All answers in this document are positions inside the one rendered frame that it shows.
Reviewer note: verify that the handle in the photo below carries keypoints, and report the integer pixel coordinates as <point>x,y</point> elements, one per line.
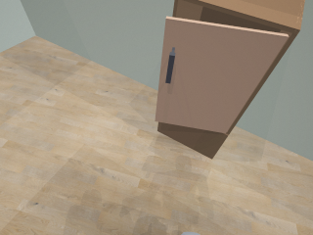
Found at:
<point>170,65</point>

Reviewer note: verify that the cupboard door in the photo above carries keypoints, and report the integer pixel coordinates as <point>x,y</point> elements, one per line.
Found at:
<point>216,68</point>

